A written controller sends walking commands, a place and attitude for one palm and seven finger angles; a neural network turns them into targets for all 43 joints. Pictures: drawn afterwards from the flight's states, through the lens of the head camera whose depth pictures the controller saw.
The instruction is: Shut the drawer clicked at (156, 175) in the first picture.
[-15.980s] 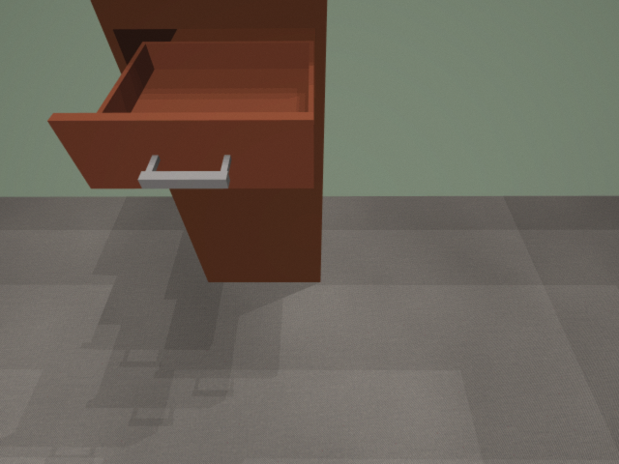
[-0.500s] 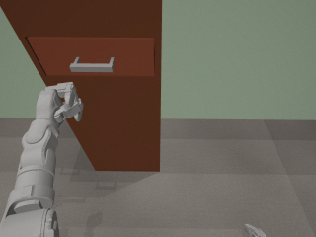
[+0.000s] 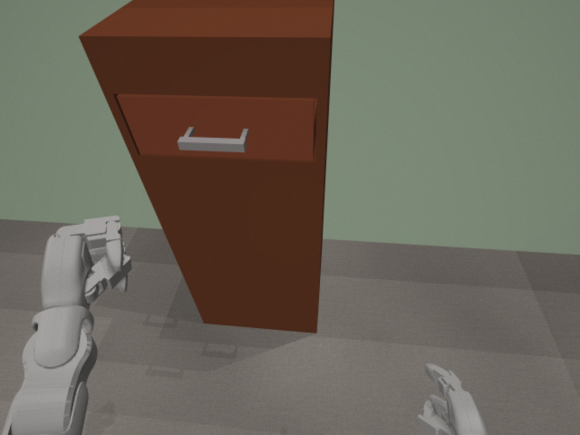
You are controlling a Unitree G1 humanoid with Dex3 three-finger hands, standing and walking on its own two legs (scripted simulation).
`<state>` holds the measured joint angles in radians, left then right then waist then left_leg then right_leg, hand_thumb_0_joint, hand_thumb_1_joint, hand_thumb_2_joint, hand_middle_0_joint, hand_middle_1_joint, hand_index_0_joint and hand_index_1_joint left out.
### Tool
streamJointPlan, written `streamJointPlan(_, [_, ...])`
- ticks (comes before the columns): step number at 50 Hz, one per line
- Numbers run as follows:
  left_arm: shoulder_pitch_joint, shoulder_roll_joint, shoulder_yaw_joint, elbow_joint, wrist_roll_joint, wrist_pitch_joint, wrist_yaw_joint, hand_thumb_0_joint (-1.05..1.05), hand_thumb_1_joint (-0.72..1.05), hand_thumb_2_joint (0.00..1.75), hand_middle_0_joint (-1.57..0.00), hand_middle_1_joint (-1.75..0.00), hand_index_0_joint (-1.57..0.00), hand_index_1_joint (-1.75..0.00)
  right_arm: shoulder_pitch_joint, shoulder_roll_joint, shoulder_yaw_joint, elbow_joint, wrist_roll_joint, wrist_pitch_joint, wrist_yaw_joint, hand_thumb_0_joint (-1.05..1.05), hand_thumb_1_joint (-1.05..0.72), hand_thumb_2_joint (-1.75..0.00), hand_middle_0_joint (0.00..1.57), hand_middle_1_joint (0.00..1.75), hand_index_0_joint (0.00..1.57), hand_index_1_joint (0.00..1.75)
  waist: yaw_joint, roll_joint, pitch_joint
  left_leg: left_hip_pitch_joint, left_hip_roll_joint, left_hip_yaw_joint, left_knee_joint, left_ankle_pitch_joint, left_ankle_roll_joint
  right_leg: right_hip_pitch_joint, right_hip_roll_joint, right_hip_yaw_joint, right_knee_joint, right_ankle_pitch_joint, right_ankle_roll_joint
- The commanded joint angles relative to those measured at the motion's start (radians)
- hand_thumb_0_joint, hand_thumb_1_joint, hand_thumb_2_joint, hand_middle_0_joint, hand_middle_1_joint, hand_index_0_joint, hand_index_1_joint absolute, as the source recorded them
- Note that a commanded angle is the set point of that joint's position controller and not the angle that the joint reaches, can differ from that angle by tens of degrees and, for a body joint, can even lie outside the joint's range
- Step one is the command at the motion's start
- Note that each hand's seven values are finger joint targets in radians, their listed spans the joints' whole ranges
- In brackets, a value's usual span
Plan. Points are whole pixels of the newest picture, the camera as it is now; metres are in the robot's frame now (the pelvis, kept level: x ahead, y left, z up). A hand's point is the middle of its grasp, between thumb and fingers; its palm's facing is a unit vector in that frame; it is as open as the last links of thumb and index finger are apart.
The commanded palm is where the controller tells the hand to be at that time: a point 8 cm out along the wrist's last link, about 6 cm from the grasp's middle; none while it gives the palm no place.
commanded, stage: draw the hand back to the body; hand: left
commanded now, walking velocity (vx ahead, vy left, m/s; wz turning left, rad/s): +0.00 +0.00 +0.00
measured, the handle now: (214, 138) +0.61 +0.22 +0.09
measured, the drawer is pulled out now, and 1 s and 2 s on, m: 0.00 0.00 0.00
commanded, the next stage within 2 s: step back with the hand held close in 0.48 s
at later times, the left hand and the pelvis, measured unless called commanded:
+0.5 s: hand (64, 329) +0.17 +0.25 +0.16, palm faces +0.44 -0.82 -0.37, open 3.3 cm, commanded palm +0.13 +0.28 +0.17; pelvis +0.00 +0.00 +0.00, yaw +1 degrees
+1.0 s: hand (53, 340) +0.16 +0.25 +0.15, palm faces +0.27 -0.82 -0.50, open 3.2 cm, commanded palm +0.10 +0.30 +0.17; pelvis -0.03 +0.02 +0.00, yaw -1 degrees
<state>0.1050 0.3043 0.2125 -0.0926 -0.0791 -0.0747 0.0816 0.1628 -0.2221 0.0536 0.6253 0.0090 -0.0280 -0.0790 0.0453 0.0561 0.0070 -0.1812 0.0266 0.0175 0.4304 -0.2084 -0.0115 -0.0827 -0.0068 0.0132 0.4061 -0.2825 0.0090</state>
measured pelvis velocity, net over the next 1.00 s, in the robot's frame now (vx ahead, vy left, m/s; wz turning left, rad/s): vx -0.03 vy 0.02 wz -0.02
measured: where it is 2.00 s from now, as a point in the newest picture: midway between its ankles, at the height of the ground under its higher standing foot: outside the picture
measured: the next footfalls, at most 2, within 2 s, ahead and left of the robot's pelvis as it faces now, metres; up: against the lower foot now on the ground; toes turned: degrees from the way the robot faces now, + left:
right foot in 1.82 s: -0.22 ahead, -0.08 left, +0.00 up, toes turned -2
left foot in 1.98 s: -0.13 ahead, +0.12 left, +0.00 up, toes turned -1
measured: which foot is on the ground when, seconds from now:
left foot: down 0.00-1.00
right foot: down 0.00-1.00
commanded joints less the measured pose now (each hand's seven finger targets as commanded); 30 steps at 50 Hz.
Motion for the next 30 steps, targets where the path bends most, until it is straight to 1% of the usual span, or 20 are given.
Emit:
streamJointPlan(1, [-0.052, 0.186, 0.11, -0.304, 0.002, -0.073, 0.013, 0.0, 0.9, 0.9, -1.4, -1.6, -1.4, -1.6, -0.131, -0.112, -0.051, -0.154, -0.009, -0.053, -0.007, 0.0, -0.9, -0.9, 0.2, 0.3, 0.2, 0.3, 0.005, -0.028, -0.129, 0.182, -0.015, 0.025, -0.049, 0.204, 0.042, -0.048, 0.027, -0.035, -0.092, 0.27, -0.02])
streamJointPlan(2, [-0.03, 0.175, 0.106, -0.325, 0.001, -0.073, 0.013, 0.0, 0.9, 0.9, -1.4, -1.6, -1.4, -1.6, -0.133, -0.108, -0.049, -0.156, -0.008, -0.052, -0.006, 0.0, -0.9, -0.9, 0.2, 0.3, 0.2, 0.3, 0.002, -0.018, -0.106, 0.175, -0.015, 0.026, -0.054, 0.194, 0.041, -0.051, 0.023, -0.034, -0.093, 0.261, -0.019])
streamJointPlan(3, [-0.009, 0.182, 0.118, -0.362, 0.003, -0.077, 0.014, 0.0, 0.9, 0.9, -1.4, -1.6, -1.4, -1.6, -0.131, -0.108, -0.051, -0.159, -0.011, -0.053, -0.005, 0.0, -0.9, -0.9, 0.2, 0.3, 0.2, 0.3, 0.005, -0.026, -0.114, 0.18, -0.015, 0.023, -0.055, 0.197, 0.041, -0.044, 0.023, -0.037, -0.091, 0.262, -0.019])
streamJointPlan(5, [0.058, 0.189, 0.14, -0.405, 0.003, -0.082, 0.016, 0.0, 0.9, 0.9, -1.4, -1.6, -1.4, -1.6, -0.135, -0.103, -0.054, -0.161, -0.014, -0.056, -0.006, 0.0, -0.9, -0.9, 0.2, 0.3, 0.2, 0.3, 0.011, -0.014, -0.11, 0.181, -0.016, 0.027, -0.054, 0.19, 0.041, -0.045, 0.021, -0.036, -0.098, 0.251, -0.018])
streamJointPlan(6, [0.093, 0.2, 0.153, -0.42, 0.005, -0.085, 0.016, 0.0, 0.9, 0.9, -1.4, -1.6, -1.4, -1.6, -0.137, -0.106, -0.057, -0.16, -0.015, -0.062, -0.004, 0.0, -0.9, -0.9, 0.2, 0.3, 0.2, 0.3, 0.014, -0.025, -0.099, 0.18, -0.016, 0.027, -0.053, 0.183, 0.04, -0.049, 0.025, -0.034, -0.113, 0.238, -0.018])
streamJointPlan(7, [0.121, 0.193, 0.152, -0.457, 0.005, -0.09, 0.017, 0.0, 0.9, 0.9, -1.4, -1.6, -1.4, -1.6, -0.135, -0.102, -0.057, -0.165, -0.016, -0.066, -0.004, 0.0, -0.9, -0.9, 0.2, 0.3, 0.2, 0.3, 0.013, 0.006, -0.101, 0.18, -0.017, 0.029, -0.053, 0.185, 0.041, -0.043, 0.018, -0.032, -0.106, 0.243, -0.018])
streamJointPlan(9, [0.197, 0.187, 0.162, -0.503, 0.007, -0.096, 0.02, 0.0, 0.9, 0.9, -1.4, -1.6, -1.4, -1.6, -0.131, -0.098, -0.059, -0.165, -0.018, -0.073, -0.002, 0.0, -0.9, -0.9, 0.2, 0.3, 0.2, 0.3, 0.016, 0.007, -0.098, 0.182, -0.016, 0.028, -0.047, 0.205, 0.039, -0.041, 0.019, -0.037, -0.101, 0.259, -0.019])
streamJointPlan(11, [0.264, 0.193, 0.174, -0.525, 0.007, -0.096, 0.02, 0.0, 0.9, 0.9, -1.4, -1.6, -1.4, -1.6, -0.134, -0.099, -0.062, -0.168, -0.018, -0.082, -0.003, 0.0, -0.9, -0.9, 0.2, 0.3, 0.2, 0.3, 0.019, -0.011, -0.065, 0.176, -0.016, 0.029, -0.045, 0.189, 0.039, -0.064, 0.022, -0.036, -0.119, 0.24, -0.016])
streamJointPlan(12, [0.28, 0.189, 0.173, -0.558, 0.007, -0.101, 0.021, 0.0, 0.9, 0.9, -1.4, -1.6, -1.4, -1.6, -0.129, -0.096, -0.063, -0.171, -0.018, -0.086, -0.003, 0.0, -0.9, -0.9, 0.2, 0.3, 0.2, 0.3, 0.016, 0.01, -0.072, 0.177, -0.015, 0.029, -0.045, 0.184, 0.039, -0.059, 0.018, -0.034, -0.111, 0.237, -0.016])
streamJointPlan(13, [0.317, 0.189, 0.18, -0.558, 0.007, -0.101, 0.022, 0.0, 0.9, 0.9, -1.4, -1.6, -1.4, -1.6, -0.126, -0.095, -0.062, -0.171, -0.019, -0.089, -0.006, 0.0, -0.9, -0.9, 0.2, 0.3, 0.2, 0.3, 0.02, -0.006, -0.056, 0.169, -0.014, 0.027, -0.044, 0.184, 0.039, -0.064, 0.021, -0.038, -0.11, 0.235, -0.016])
streamJointPlan(14, [0.345, 0.194, 0.192, -0.58, 0.007, -0.103, 0.023, 0.0, 0.9, 0.9, -1.4, -1.6, -1.4, -1.6, -0.12, -0.096, -0.064, -0.175, -0.019, -0.093, -0.005, 0.0, -0.9, -0.9, 0.2, 0.3, 0.2, 0.3, 0.022, -0.011, -0.07, 0.169, -0.013, 0.025, -0.043, 0.188, 0.038, -0.056, 0.021, -0.038, -0.105, 0.24, -0.016])
streamJointPlan(15, [0.377, 0.193, 0.196, -0.586, 0.007, -0.105, 0.023, 0.0, 0.9, 0.9, -1.4, -1.6, -1.4, -1.6, -0.122, -0.093, -0.065, -0.176, -0.017, -0.095, -0.006, 0.0, -0.9, -0.9, 0.2, 0.3, 0.2, 0.3, 0.025, -0.016, -0.061, 0.167, -0.012, 0.027, -0.04, 0.179, 0.039, -0.064, 0.022, -0.036, -0.107, 0.232, -0.015])
streamJointPlan(17, [0.322, 0.175, 0.169, -0.578, 0.012, -0.102, 0.023, 0.0, 0.9, 0.9, -1.4, -1.6, -1.4, -1.6, -0.119, -0.098, -0.064, -0.167, -0.018, -0.101, -0.012, 0.0, -0.9, -0.9, 0.2, 0.3, 0.2, 0.3, 0.009, -0.015, -0.013, 0.161, -0.013, 0.026, -0.046, 0.143, 0.039, -0.096, 0.022, -0.035, -0.122, 0.191, -0.014])
streamJointPlan(19, [0.29, 0.166, 0.162, -0.553, 0.014, -0.098, 0.028, 0.0, 0.9, 0.9, -1.4, -1.6, -1.4, -1.6, -0.113, -0.1, -0.065, -0.16, -0.019, -0.105, -0.02, 0.0, -0.9, -0.9, 0.2, 0.3, 0.2, 0.3, 0.005, -0.019, 0.013, 0.161, -0.013, 0.024, -0.05, 0.108, 0.041, -0.117, 0.021, -0.036, -0.131, 0.148, -0.012])
streamJointPlan(20, [0.286, 0.168, 0.167, -0.539, 0.013, -0.098, 0.031, 0.0, 0.9, 0.9, -1.4, -1.6, -1.4, -1.6, -0.11, -0.099, -0.065, -0.158, -0.02, -0.107, -0.023, 0.0, -0.9, -0.9, 0.2, 0.3, 0.2, 0.3, 0.006, -0.052, 0.009, 0.164, -0.013, 0.021, -0.051, 0.101, 0.044, -0.117, 0.021, -0.037, -0.133, 0.138, -0.011])
streamJointPlan(22, [0.271, 0.164, 0.162, -0.543, 0.016, -0.099, 0.032, 0.0, 0.9, 0.9, -1.4, -1.6, -1.4, -1.6, -0.112, -0.098, -0.065, -0.155, -0.021, -0.111, -0.027, 0.0, -0.9, -0.9, 0.2, 0.3, 0.2, 0.3, 0.008, -0.029, -0.003, 0.174, -0.012, 0.021, -0.054, 0.094, 0.044, -0.11, 0.018, -0.033, -0.133, 0.124, -0.014])
streamJointPlan(26, [0.292, 0.183, 0.179, -0.562, 0.02, -0.103, 0.036, 0.0, 0.9, 0.9, -1.4, -1.6, -1.4, -1.6, -0.116, -0.098, -0.064, -0.153, -0.025, -0.123, -0.024, 0.0, -0.9, -0.9, 0.2, 0.3, 0.2, 0.3, 0.023, -0.001, -0.043, 0.183, -0.016, 0.022, -0.051, 0.129, 0.041, -0.074, 0.018, -0.031, -0.123, 0.168, -0.017])
streamJointPlan(27, [0.304, 0.172, 0.172, -0.558, 0.017, -0.101, 0.035, 0.0, 0.9, 0.9, -1.4, -1.6, -1.4, -1.6, -0.118, -0.093, -0.06, -0.155, -0.026, -0.122, -0.023, 0.0, -0.9, -0.9, 0.2, 0.3, 0.2, 0.3, 0.024, -0.009, -0.032, 0.17, -0.015, 0.018, -0.053, 0.133, 0.041, -0.069, 0.016, -0.032, -0.117, 0.174, -0.018])
streamJointPlan(28, [0.3, 0.172, 0.17, -0.572, 0.017, -0.103, 0.034, 0.0, 0.9, 0.9, -1.4, -1.6, -1.4, -1.6, -0.119, -0.095, -0.061, -0.157, -0.026, -0.122, -0.02, 0.0, -0.9, -0.9, 0.2, 0.3, 0.2, 0.3, 0.024, -0.013, -0.042, 0.169, -0.015, 0.016, -0.053, 0.146, 0.039, -0.058, 0.017, -0.032, -0.113, 0.188, -0.02])
streamJointPlan(30, [0.302, 0.177, 0.177, -0.579, 0.018, -0.101, 0.033, 0.0, 0.9, 0.9, -1.4, -1.6, -1.4, -1.6, -0.12, -0.094, -0.059, -0.157, -0.027, -0.121, -0.017, 0.0, -0.9, -0.9, 0.2, 0.3, 0.2, 0.3, 0.027, 0.013, -0.041, 0.166, -0.015, 0.017, -0.051, 0.162, 0.036, -0.054, 0.017, -0.033, -0.108, 0.205, -0.021])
